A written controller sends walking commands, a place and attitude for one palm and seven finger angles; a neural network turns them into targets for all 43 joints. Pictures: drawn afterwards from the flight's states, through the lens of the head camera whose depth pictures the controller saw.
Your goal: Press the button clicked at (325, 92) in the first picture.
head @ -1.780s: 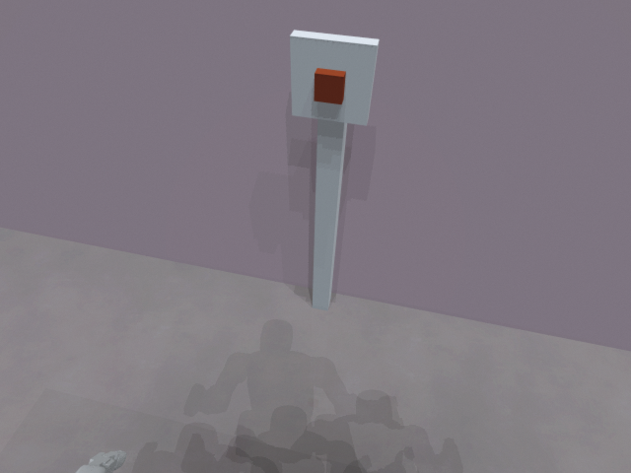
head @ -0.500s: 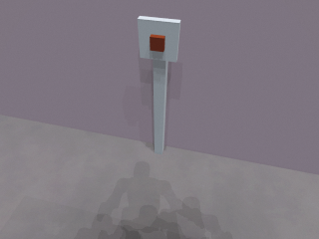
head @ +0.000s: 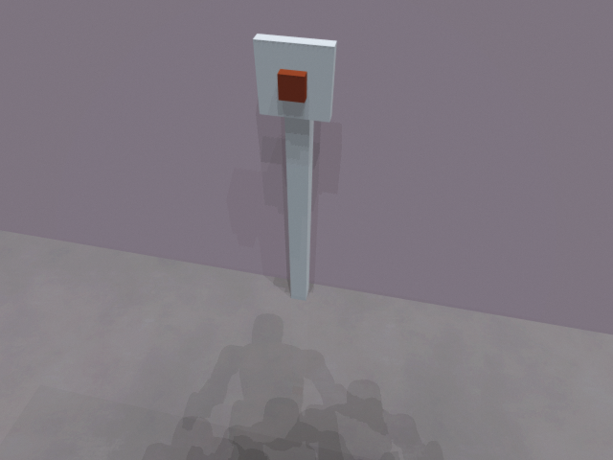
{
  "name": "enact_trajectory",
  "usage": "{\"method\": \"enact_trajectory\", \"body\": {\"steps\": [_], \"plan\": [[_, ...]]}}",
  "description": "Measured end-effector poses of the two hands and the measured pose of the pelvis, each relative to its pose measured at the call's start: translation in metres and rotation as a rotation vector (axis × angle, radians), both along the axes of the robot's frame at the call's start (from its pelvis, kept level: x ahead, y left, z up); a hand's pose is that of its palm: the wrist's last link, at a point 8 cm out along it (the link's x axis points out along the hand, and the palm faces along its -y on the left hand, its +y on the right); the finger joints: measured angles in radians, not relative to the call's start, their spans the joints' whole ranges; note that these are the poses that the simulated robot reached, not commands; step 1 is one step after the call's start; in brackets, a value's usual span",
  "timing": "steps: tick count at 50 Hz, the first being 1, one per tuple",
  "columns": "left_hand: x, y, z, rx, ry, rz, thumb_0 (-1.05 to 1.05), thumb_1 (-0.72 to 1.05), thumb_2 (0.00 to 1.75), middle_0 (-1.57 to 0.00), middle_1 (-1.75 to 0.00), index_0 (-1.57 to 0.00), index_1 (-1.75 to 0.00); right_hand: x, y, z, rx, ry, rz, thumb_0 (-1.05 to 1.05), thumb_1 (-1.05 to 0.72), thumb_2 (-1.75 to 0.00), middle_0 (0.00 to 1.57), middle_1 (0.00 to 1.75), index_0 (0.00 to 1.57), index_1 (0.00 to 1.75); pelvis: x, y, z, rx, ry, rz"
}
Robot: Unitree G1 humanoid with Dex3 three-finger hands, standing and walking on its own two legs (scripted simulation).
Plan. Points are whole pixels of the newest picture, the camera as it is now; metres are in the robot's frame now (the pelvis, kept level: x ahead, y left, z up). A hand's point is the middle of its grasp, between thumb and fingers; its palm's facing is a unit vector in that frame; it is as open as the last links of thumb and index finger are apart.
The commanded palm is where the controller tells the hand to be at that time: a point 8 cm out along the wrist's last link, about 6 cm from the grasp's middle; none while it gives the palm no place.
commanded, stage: turn to face it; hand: left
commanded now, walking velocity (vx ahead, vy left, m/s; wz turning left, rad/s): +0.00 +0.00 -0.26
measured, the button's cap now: (292, 85) +0.78 +0.09 +0.11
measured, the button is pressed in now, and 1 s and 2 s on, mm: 0 0 0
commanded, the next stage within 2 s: take the last steps up to it in 0.08 s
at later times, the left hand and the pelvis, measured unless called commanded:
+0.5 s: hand out of the picture +0.03 +0.17 -0.18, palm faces -0.03 -0.98 -0.21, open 7.4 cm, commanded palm none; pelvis +0.03 -0.01 -0.02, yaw -5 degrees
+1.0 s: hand out of the picture +0.16 +0.20 -0.20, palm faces -0.05 -0.99 -0.13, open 7.4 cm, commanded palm none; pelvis +0.20 +0.03 -0.02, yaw -10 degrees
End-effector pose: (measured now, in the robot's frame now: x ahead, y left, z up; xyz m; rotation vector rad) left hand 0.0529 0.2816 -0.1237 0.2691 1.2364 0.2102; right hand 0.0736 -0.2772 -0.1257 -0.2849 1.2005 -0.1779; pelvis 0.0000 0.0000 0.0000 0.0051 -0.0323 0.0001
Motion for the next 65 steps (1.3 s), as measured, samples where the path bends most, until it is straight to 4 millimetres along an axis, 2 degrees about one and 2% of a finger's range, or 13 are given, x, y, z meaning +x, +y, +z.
{"method": "enact_trajectory", "body": {"steps": [6, 14, 20, 25, 30, 35, 39, 44, 47, 52, 57, 61, 65], "plan": [[-0.002, -0.016, -0.009, -0.036, 0.019, -0.022, 0.01, 0.91, 0.89, -0.2, -0.3, -0.2, -0.3, -0.02, 0.013, -0.009, 0.033, 0.016, -0.045, 0.0, -0.9, -0.9, 0.2, 0.3, 0.2, 0.3, -0.004, 0.001, -0.003, 0.001, 0.002, -0.029], [-0.012, -0.039, -0.022, -0.102, 0.047, -0.048, 0.01, 0.91, 0.89, -0.2, -0.3, -0.2, -0.3, -0.07, 0.035, -0.022, 0.087, 0.096, -0.116, 0.0, -0.9, -0.9, 0.2, 0.3, 0.2, 0.3, -0.009, 0.003, -0.009, 0.002, 0.001, -0.057], [-0.02, -0.048, -0.025, -0.121, 0.084, -0.038, 0.01, 0.91, 0.89, -0.2, -0.3, -0.2, -0.3, -0.102, 0.039, -0.031, 0.117, 0.172, -0.182, 0.0, -0.9, -0.9, 0.2, 0.3, 0.2, 0.3, 0.006, -0.001, -0.012, 0.004, 0.01, -0.081], [-0.024, -0.061, -0.03, -0.106, 0.123, -0.016, 0.01, 0.91, 0.89, -0.2, -0.3, -0.2, -0.3, -0.11, 0.03, -0.043, 0.136, 0.229, -0.228, 0.0, -0.9, -0.9, 0.2, 0.3, 0.2, 0.3, 0.027, -0.015, -0.02, -0.002, 0.008, -0.092], [-0.043, -0.075, -0.021, -0.121, 0.183, 0.057, 0.01, 0.91, 0.89, -0.2, -0.3, -0.19, -0.3, -0.067, 0.024, -0.028, 0.134, 0.221, -0.192, 0.01, -0.91, -0.9, 0.2, 0.3, 0.19, 0.3, 0.053, -0.019, -0.008, 0.0, 0.02, -0.092], [-0.052, -0.086, -0.014, -0.161, 0.31, 0.068, 0.01, 0.91, 0.89, -0.2, -0.3, -0.19, -0.3, 0.011, 0.026, -0.016, 0.124, 0.09, -0.172, 0.01, -0.91, -0.9, 0.2, 0.29, 0.19, 0.3, 0.083, -0.013, -0.002, -0.007, 0.037, -0.107], [-0.041, -0.083, -0.016, -0.187, 0.364, 0.085, 0.01, 0.91, 0.89, -0.2, -0.3, -0.2, -0.3, 0.081, 0.038, -0.013, 0.123, 0.004, -0.134, 0.01, -0.91, -0.9, 0.2, 0.29, 0.19, 0.3, 0.112, -0.002, -0.005, -0.023, 0.043, -0.112], [-0.001, -0.064, -0.039, -0.208, 0.386, 0.096, 0.01, 0.91, 0.89, -0.2, -0.3, -0.2, -0.3, 0.163, 0.064, -0.017, 0.104, -0.107, -0.083, 0.0, -0.91, -0.9, 0.2, 0.29, 0.19, 0.3, 0.158, 0.019, -0.022, -0.038, 0.034, -0.117], [0.044, -0.047, -0.049, -0.202, 0.357, 0.057, 0.01, 0.91, 0.89, -0.2, -0.3, -0.2, -0.3, 0.183, 0.078, -0.015, 0.1, -0.143, -0.102, 0.0, -0.91, -0.9, 0.2, 0.29, 0.19, 0.3, 0.179, 0.028, -0.024, -0.022, 0.014, -0.149], [0.148, -0.026, -0.044, -0.177, 0.193, -0.045, 0.01, 0.91, 0.89, -0.2, -0.3, -0.19, -0.3, 0.177, 0.082, -0.002, 0.076, -0.142, -0.22, -0.03, -0.95, -0.9, 0.2, 0.3, 0.2, 0.3, 0.207, 0.036, -0.01, -0.012, 0.005, -0.175], [0.239, -0.024, -0.033, -0.167, 0.033, -0.1, 0.01, 0.92, 0.89, -0.19, -0.3, -0.19, -0.3, 0.155, 0.079, -0.001, 0.054, -0.025, -0.254, -0.03, -0.95, -0.9, 0.2, 0.3, 0.2, 0.3, 0.232, 0.038, -0.003, -0.005, 0.014, -0.179], [0.285, -0.032, -0.027, -0.152, -0.018, -0.129, 0.01, 0.93, 0.9, -0.19, -0.3, -0.19, -0.3, 0.134, 0.087, -0.008, 0.08, 0.093, -0.286, -0.02, -0.93, -0.9, 0.2, 0.3, 0.2, 0.3, 0.248, 0.033, -0.002, -0.006, 0.009, -0.173], [0.309, -0.047, -0.026, -0.137, -0.007, -0.169, 0.01, 0.92, 0.9, -0.19, -0.3, -0.19, -0.3, 0.117, 0.094, -0.019, 0.127, 0.179, -0.341, -0.01, -0.92, -0.9, 0.2, 0.3, 0.2, 0.3, 0.258, 0.023, -0.006, -0.003, 0.003, -0.179]]}}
